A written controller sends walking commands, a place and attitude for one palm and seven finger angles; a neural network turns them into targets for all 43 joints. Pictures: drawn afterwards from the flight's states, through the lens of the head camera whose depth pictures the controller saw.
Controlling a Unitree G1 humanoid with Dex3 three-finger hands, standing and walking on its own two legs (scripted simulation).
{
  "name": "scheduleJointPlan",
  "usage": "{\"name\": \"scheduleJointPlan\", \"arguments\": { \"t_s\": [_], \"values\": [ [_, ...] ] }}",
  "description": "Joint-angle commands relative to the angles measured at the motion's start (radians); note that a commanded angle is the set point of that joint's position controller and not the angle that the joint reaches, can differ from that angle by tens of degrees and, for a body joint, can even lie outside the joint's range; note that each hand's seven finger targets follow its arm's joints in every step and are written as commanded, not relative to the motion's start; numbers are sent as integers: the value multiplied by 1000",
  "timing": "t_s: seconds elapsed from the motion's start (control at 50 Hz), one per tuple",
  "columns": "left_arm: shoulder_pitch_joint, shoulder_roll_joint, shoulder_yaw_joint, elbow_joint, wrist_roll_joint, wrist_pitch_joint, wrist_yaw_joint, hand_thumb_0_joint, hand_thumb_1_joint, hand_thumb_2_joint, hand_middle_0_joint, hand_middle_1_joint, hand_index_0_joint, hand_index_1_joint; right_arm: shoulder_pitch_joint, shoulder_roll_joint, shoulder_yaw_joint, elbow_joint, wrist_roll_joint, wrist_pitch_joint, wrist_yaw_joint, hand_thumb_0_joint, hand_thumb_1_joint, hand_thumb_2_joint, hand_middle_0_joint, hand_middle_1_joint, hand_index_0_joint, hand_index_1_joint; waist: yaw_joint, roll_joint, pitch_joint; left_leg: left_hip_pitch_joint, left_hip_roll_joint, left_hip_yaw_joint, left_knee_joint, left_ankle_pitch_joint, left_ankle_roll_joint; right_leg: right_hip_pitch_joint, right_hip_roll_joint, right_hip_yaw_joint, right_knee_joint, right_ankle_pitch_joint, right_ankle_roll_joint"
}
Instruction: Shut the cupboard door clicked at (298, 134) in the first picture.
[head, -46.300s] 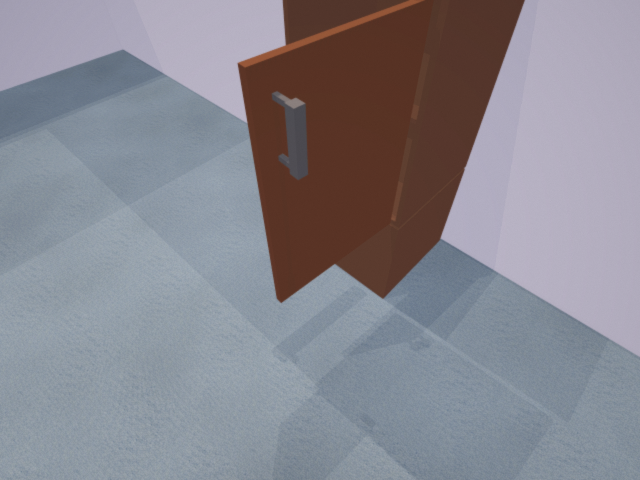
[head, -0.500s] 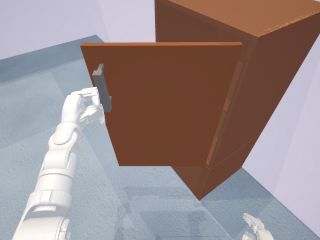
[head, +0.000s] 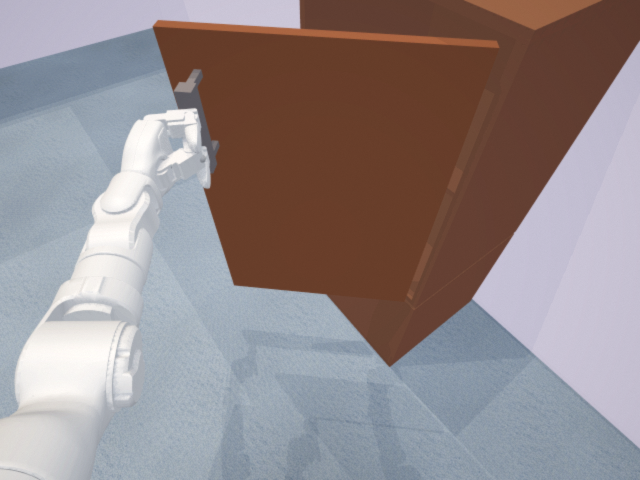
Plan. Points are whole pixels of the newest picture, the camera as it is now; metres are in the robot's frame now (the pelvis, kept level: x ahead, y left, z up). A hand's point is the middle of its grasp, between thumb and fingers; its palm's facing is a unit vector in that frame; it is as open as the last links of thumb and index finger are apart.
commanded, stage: push the door shut along its arc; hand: left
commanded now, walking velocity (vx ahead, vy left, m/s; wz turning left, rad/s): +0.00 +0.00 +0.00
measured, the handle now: (202, 122) +0.55 +0.15 +0.15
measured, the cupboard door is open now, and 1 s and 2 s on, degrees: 47 37 31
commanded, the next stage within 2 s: pull the fist back off the door in 1.22 s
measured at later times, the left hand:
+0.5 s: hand (237, 132) +0.52 +0.10 +0.16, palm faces -0.25 -0.97 -0.03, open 3.5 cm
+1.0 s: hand (270, 107) +0.57 +0.06 +0.16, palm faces -0.35 -0.94 -0.01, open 3.0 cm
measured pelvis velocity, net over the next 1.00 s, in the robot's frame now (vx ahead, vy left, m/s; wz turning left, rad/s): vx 0.02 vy -0.02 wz -0.03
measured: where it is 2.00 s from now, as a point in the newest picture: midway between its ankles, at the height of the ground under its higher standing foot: outside the picture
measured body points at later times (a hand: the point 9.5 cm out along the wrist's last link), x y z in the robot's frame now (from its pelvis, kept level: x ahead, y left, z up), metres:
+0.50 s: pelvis +0.00 +0.00 -0.01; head +0.09 +0.00 +0.43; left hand +0.53 +0.16 +0.16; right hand +0.00 -0.28 -0.13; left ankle +0.03 +0.09 -0.72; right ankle -0.01 -0.10 -0.72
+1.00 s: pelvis +0.02 -0.02 -0.01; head +0.13 -0.03 +0.42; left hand +0.58 +0.11 +0.16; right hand -0.05 -0.29 -0.13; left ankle +0.03 +0.09 -0.72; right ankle -0.01 -0.10 -0.72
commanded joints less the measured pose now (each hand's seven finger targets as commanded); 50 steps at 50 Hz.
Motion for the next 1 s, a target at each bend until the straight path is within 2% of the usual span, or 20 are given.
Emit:
{"name": "scheduleJointPlan", "arguments": {
  "t_s": [0.0, 0.04, 0.08, 0.14, 0.18, 0.26, 0.28, 0.4, 0.42, 0.46, 0.48, 0.52, 0.54, 0.62, 0.7, 0.72, 0.78, 0.84, 0.92, 0.98],
  "values": [
    [-670, 110, -18, -177, 0, -93, -35, 0, 900, 900, -1300, -1500, -1300, -1500, 63, -169, -62, -73, -7, -54, -11, 0, -900, -900, 200, 300, 200, 300, -89, 15, -322, 332, 35, -107, -70, 93, -10, -146, 12, 40, -97, 123, -1],
    [-690, 83, -37, -154, 3, -98, -42, 0, 900, 900, -1300, -1500, -1300, -1500, 81, -170, -65, -63, -11, -62, -6, 0, -900, -900, 200, 300, 200, 300, -95, 37, -345, 357, 37, -116, -61, 111, -14, -173, 16, 36, -86, 126, -4],
    [-698, 103, -24, -150, 3, -110, -48, 0, 900, 900, -1300, -1500, -1300, -1500, 103, -178, -71, -55, -16, -63, -4, 0, -900, -900, 200, 300, 200, 300, -95, 38, -383, 373, 39, -117, -48, 151, -15, -168, 15, 34, -79, 144, -5],
    [-735, 80, -43, -110, 0, -107, -62, 0, 900, 900, -1300, -1500, -1300, -1500, 114, -178, -69, -44, -18, -65, -1, 0, -900, -900, 200, 300, 200, 300, -111, 24, -357, 347, 39, -114, -43, 136, -14, -195, 20, 35, -80, 141, -1],
    [-752, 130, -11, -87, 5, -110, -64, 0, 900, 900, -1300, -1500, -1300, -1500, 136, -190, -72, -33, -21, -62, -3, 0, -900, -900, 200, 300, 200, 300, -116, 13, -355, 331, 40, -117, -39, 131, -11, -197, 19, 34, -78, 135, -3],
    [-814, 79, -61, -79, 10, -113, -82, 0, 900, 900, -1300, -1500, -1300, -1500, 141, -187, -73, -25, -22, -67, 1, 0, -900, -900, 200, 300, 200, 300, -138, 67, -363, 351, 43, -127, -24, 134, -17, -258, 22, 33, -66, 131, -2],
    [-805, 89, -50, -49, 7, -110, -84, 0, 900, 900, -1300, -1500, -1300, -1500, 154, -191, -74, -19, -25, -65, -2, 0, -900, -900, 200, 300, 200, 300, -142, 30, -362, 336, 42, -126, -17, 138, -12, -250, 22, 31, -65, 133, -2],
    [-895, 88, -61, -22, 3, -95, -107, 0, 900, 900, -1300, -1500, -1300, -1500, 165, -199, -72, 1, -31, -71, -2, 0, -900, -900, 200, 300, 200, 300, -166, 67, -402, 337, 42, -132, 14, 158, -11, -294, 23, 32, -45, 143, -1],
    [-906, 123, -34, -16, 4, -94, -111, 0, 900, 900, -1300, -1500, -1300, -1500, 175, -204, -73, 4, -32, -70, -3, 0, -900, -900, 200, 300, 200, 300, -167, 49, -416, 334, 43, -136, 19, 165, -10, -293, 23, 34, -43, 150, 0],
    [-915, 121, -36, 8, 7, -85, -117, 0, 900, 900, -1300, -1500, -1300, -1500, 178, -202, -71, 3, -32, -68, -4, 0, -900, -900, 200, 300, 200, 300, -174, 49, -413, 318, 44, -132, 28, 169, -8, -302, 23, 34, -36, 154, 1],
    [-928, 141, -17, 2, 4, -87, -114, 0, 900, 900, -1300, -1500, -1300, -1500, 184, -203, -70, 3, -36, -67, -6, 0, -900, -900, 200, 300, 200, 300, -168, 81, -429, 320, 40, -130, 36, 203, -7, -298, 23, 31, -25, 170, -3],
    [-943, 234, 51, 27, 27, -83, -97, 0, 900, 900, -1300, -1500, -1300, -1500, 193, -205, -70, -1, -39, -59, -1, 0, -900, -900, 200, 300, 200, 300, -164, 62, -445, 283, 39, -126, 47, 206, -5, -279, 21, 44, -23, 187, 3],
    [-937, 237, 49, 37, 38, -82, -91, 0, 900, 900, -1300, -1500, -1300, -1500, 195, -200, -68, -7, -41, -54, 1, 0, -900, -900, 200, 300, 200, 300, -160, 58, -450, 260, 34, -119, 51, 216, -2, -257, 22, 45, -17, 206, 4],
    [-917, 375, 147, 78, 80, -94, -78, 0, 900, 900, -1300, -1500, -1300, -1500, 220, -207, -68, -33, -45, -29, 5, 0, -900, -900, 200, 300, 200, 300, -143, 45, -501, 215, 31, -107, 73, 264, 0, -204, 22, 58, 4, 278, 8],
    [-867, 423, 174, 102, 108, -95, -99, 0, 900, 900, -1300, -1500, -1300, -1500, 233, -205, -68, -62, -48, 4, 4, 0, -900, -900, 200, 300, 200, 300, -125, 28, -544, 170, 21, -80, 88, 326, 4, -118, 25, 65, 21, 394, 11],
    [-872, 430, 174, 89, 109, -94, -109, 0, 900, 900, -1300, -1500, -1300, -1500, 237, -209, -73, -70, -46, 11, 3, 0, -900, -900, 200, 300, 200, 300, -133, 22, -541, 161, 21, -72, 92, 323, 8, -115, 24, 74, 15, 413, 17],
    [-887, 349, 116, 67, 91, -89, -141, 0, 900, 900, -1300, -1500, -1300, -1500, 247, -203, -78, -77, -44, 27, -3, 0, -900, -900, 200, 300, 200, 300, -152, 12, -539, 177, 17, -61, 93, 339, 14, -109, 30, 68, 7, 442, 18],
    [-907, 357, 117, 90, 76, -62, -167, 0, 900, 900, -1300, -1500, -1300, -1500, 247, -209, -80, -52, -45, 40, -6, 0, -900, -900, 200, 300, 200, 300, -162, -1, -493, 162, 18, -59, 90, 300, 16, -123, 33, 74, -18, 427, 22],
    [-968, 352, 102, 92, 63, -56, -194, 0, 900, 900, -1300, -1500, -1300, -1500, 253, -212, -81, -23, -46, 35, -16, 0, -900, -900, 200, 300, 200, 300, -181, 39, -488, 176, 16, -62, 97, 302, 17, -151, 31, 75, -20, 429, 23],
    [-1019, 285, 59, 59, 43, -63, -207, 0, 900, 900, -1300, -1500, -1300, -1500, 250, -207, -81, -10, -49, 20, -18, 0, -900, -900, 200, 300, 200, 300, -195, 75, -511, 227, 14, -62, 105, 323, 21, -184, 35, 63, -13, 416, 20]
  ]
}}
